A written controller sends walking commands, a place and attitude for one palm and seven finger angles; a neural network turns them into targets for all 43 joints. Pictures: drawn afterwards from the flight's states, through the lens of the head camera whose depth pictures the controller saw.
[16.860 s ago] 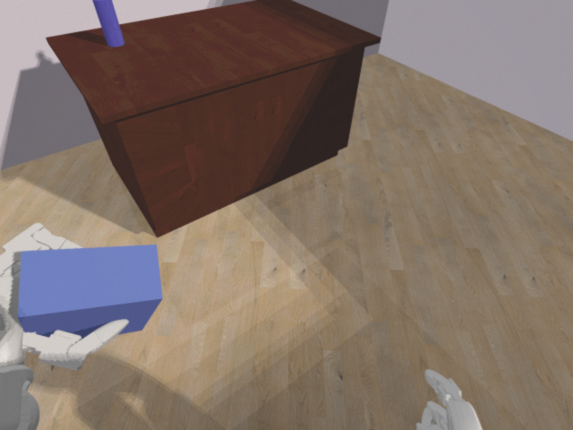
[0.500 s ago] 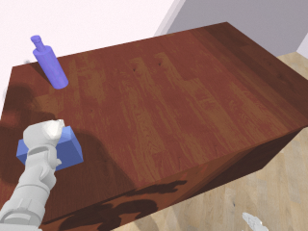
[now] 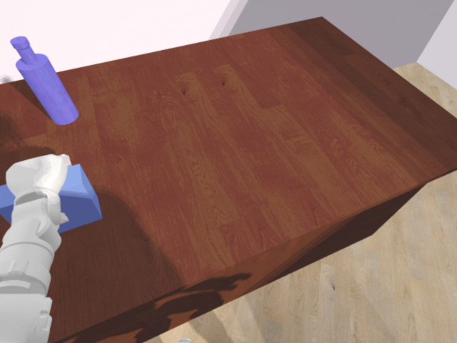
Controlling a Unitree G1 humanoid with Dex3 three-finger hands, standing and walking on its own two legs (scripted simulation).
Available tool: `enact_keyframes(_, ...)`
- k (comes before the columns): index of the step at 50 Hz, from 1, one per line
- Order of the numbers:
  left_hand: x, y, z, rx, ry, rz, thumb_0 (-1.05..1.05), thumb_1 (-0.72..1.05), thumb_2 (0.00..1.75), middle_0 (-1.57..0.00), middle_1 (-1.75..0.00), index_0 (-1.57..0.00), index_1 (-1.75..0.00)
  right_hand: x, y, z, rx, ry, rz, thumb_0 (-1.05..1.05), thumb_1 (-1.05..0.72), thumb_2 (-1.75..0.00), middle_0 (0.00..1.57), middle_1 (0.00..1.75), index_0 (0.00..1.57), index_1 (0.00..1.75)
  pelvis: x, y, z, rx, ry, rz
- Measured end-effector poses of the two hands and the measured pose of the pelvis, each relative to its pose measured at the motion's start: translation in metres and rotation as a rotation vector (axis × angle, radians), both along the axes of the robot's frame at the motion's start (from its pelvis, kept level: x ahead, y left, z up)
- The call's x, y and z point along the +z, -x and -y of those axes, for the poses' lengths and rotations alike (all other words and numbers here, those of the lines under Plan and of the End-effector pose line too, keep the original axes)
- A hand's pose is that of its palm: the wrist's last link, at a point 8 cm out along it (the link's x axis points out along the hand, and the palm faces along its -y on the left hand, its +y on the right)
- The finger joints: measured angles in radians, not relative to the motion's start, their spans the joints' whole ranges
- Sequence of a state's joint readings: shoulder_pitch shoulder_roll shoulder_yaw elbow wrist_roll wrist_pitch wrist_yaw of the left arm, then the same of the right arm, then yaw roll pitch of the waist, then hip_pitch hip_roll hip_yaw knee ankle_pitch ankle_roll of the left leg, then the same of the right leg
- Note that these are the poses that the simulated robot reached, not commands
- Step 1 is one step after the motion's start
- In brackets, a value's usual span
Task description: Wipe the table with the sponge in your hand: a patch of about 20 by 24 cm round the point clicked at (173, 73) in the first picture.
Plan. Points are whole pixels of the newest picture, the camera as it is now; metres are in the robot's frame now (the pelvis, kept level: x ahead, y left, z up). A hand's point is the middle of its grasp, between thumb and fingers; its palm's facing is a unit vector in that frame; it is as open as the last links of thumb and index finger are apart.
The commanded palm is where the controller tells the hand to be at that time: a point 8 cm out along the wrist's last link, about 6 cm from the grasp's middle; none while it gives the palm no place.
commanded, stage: wipe forward along the first lane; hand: left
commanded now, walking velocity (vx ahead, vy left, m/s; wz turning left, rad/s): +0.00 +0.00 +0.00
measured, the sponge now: (58, 209) +0.36 +0.35 -0.02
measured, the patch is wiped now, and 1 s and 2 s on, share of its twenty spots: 0.50 0.50 0.70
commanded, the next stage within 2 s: slide across to the middle lane in 0.04 s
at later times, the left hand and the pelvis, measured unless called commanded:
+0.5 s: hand (71, 179) +0.40 +0.33 +0.02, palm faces -0.11 -0.01 -0.99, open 9.6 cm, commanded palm +0.38 +0.30 +0.07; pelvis +0.01 +0.01 +0.01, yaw +0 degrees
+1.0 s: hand (100, 175) +0.41 +0.28 +0.02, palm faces -0.11 -0.02 -0.99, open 9.6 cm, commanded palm +0.38 +0.25 +0.06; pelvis +0.03 -0.01 +0.01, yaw +1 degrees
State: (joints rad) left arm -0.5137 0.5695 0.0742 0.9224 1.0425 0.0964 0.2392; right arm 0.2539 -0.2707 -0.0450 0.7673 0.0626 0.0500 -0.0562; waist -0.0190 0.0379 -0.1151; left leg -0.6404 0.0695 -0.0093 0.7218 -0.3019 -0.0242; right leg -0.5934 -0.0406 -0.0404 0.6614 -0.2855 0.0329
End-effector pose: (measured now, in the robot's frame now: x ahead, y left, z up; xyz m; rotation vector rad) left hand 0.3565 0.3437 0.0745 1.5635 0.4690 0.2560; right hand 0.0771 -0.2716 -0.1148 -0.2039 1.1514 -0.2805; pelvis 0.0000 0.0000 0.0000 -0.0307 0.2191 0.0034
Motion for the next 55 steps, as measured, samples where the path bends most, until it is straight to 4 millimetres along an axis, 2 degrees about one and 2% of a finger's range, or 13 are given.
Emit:
enact_keyframes(9,0.0,-0.012,-0.009,0.004,0.002,-0.009,0.01,-0.49,1.07,-0.81,-1.36,-0.8,-1.37,-0.001,0.005,-0.005,-0.01,-0.004,-0.017,0.01,-0.9,-0.9,0.21,0.3,0.21,0.3,-0.001,0.0,-0.004,-0.003,0.003,-0.017)
enact_keyframes(15,0.003,-0.017,-0.006,-0.014,-0.014,0.0,0.01,-0.49,1.07,-0.81,-1.36,-0.8,-1.37,0.001,0.002,-0.009,-0.017,-0.007,-0.013,0.01,-0.9,-0.9,0.21,0.3,0.21,0.3,0.0,-0.003,-0.007,-0.001,0.007,-0.018)
enact_keyframes(21,0.005,-0.022,0.011,-0.032,0.001,0.026,0.0,-0.48,1.07,-0.81,-1.37,-0.79,-1.38,0.001,-0.009,-0.018,-0.007,-0.024,-0.003,0.01,-0.9,-0.9,0.21,0.3,0.2,0.3,0.004,-0.007,-0.009,0.007,0.005,-0.001)
enact_keyframes(32,0.003,-0.038,0.044,-0.042,0.009,0.028,0.0,-0.48,1.07,-0.8,-1.37,-0.79,-1.38,0.004,-0.043,-0.029,0.023,-0.071,0.056,0.01,-0.9,-0.9,0.21,0.3,0.21,0.3,0.008,-0.019,-0.008,0.003,-0.003,0.012)
enact_keyframes(40,0.002,-0.041,0.052,-0.02,0.003,0.019,0.0,-0.48,1.07,-0.8,-1.37,-0.79,-1.38,0.006,-0.056,-0.021,0.035,-0.074,0.056,0.01,-0.9,-0.9,0.21,0.3,0.21,0.3,0.01,-0.027,-0.001,0.007,-0.006,0.015)
enact_keyframes(48,0.003,-0.045,0.07,-0.04,0.018,0.028,0.0,-0.48,1.06,-0.8,-1.37,-0.78,-1.38,0.005,-0.06,-0.01,0.03,-0.069,0.034,0.01,-0.91,-0.9,0.21,0.3,0.2,0.3,0.011,-0.032,0.004,0.009,-0.009,0.019)
enact_keyframes(55,0.001,-0.036,0.084,-0.037,0.013,0.046,0.0,-0.47,1.06,-0.79,-1.37,-0.78,-1.38,0.006,-0.066,-0.007,0.027,-0.086,0.055,0.01,-0.91,-0.9,0.2,0.3,0.2,0.3,0.012,-0.035,0.008,0.003,-0.013,0.033)
